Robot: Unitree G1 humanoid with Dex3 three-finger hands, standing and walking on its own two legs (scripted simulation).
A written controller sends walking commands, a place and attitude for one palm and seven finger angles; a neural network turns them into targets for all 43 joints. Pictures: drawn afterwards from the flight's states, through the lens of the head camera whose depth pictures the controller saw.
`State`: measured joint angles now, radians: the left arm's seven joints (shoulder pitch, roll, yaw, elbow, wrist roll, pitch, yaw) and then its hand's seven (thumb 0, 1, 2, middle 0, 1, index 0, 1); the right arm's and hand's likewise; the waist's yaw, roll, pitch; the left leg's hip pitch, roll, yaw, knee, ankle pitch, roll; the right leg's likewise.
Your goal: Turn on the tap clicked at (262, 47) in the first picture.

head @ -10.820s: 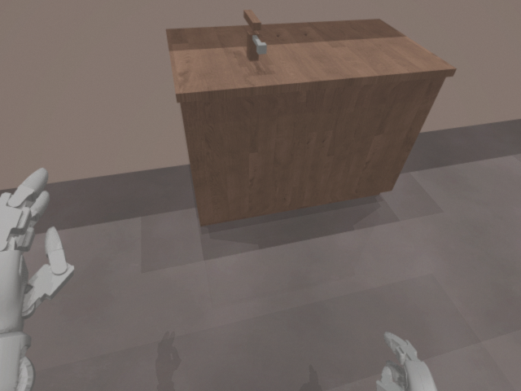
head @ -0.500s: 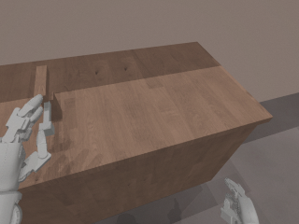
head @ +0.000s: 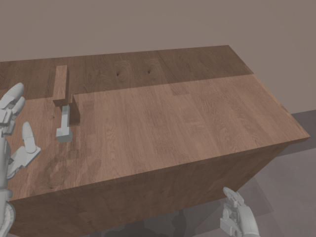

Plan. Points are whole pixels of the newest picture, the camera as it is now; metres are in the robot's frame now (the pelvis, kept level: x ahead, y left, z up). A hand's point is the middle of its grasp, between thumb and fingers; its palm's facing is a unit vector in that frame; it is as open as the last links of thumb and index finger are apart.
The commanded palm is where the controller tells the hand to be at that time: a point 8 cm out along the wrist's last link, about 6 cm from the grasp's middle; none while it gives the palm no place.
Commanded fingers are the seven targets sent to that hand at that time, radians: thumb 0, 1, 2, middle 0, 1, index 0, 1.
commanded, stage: come to a stop and stand still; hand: left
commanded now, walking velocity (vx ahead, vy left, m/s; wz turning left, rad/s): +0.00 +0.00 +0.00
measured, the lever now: (64, 134) +0.32 +0.27 +0.07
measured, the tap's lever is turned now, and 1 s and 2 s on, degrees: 0 0 0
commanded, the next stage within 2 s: look again from close up in 0.62 s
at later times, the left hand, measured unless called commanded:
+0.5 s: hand (53, 140) +0.24 +0.23 +0.17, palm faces +0.36 -0.85 -0.40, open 7.4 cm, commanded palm +0.19 +0.27 +0.18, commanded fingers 0.00 0.90 0.90 -0.20 -0.30 -0.20 -0.30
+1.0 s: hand (45, 147) +0.23 +0.24 +0.16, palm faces +0.37 -0.85 -0.38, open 7.4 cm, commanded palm +0.18 +0.28 +0.18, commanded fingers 0.00 0.90 0.90 -0.20 -0.30 -0.20 -0.30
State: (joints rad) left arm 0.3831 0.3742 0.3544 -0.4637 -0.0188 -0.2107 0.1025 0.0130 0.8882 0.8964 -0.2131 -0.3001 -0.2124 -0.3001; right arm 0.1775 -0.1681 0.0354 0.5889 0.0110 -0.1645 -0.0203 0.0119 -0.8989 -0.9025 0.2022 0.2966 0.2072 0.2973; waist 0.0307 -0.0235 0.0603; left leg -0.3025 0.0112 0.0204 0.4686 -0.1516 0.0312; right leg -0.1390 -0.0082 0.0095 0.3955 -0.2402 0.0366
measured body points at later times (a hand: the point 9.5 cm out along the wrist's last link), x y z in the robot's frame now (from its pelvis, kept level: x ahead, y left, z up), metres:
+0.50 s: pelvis +0.03 -0.01 +0.00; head +0.05 +0.00 +0.45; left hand +0.22 +0.27 +0.19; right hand +0.21 -0.23 -0.07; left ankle +0.06 +0.10 -0.74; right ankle -0.02 -0.15 -0.74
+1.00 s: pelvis +0.02 +0.00 +0.00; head +0.03 +0.01 +0.45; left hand +0.21 +0.28 +0.18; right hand +0.20 -0.23 -0.07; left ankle +0.06 +0.10 -0.74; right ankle -0.02 -0.15 -0.74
